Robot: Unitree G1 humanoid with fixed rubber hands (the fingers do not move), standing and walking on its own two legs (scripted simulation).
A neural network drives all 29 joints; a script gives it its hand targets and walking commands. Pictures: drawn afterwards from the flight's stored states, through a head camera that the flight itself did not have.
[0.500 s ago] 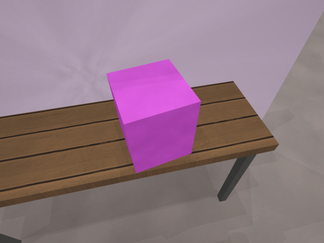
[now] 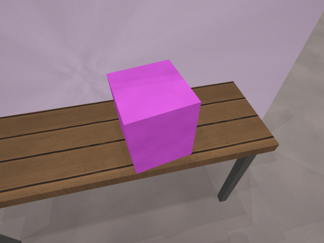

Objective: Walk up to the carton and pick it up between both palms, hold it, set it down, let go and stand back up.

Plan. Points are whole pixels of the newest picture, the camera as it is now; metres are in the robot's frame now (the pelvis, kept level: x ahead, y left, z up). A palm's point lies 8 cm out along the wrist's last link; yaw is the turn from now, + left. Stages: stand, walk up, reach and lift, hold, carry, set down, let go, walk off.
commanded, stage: stand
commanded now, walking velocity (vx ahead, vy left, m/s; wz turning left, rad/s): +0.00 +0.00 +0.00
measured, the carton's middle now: (152, 117) +0.47 +0.05 +0.01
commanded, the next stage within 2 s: walk up in 0.22 s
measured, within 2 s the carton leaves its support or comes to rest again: neither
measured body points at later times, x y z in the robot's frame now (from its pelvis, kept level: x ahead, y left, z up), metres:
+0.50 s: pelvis +0.00 -0.01 +0.00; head +0.02 +0.00 +0.45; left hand -0.01 +0.22 -0.17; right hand -0.05 -0.22 -0.16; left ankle +0.01 +0.12 -0.74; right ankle +0.01 -0.13 -0.71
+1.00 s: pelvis +0.04 -0.12 -0.02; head +0.06 -0.12 +0.43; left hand +0.06 +0.13 -0.15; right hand +0.17 -0.37 -0.14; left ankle +0.02 -0.01 -0.72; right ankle +0.09 -0.25 -0.74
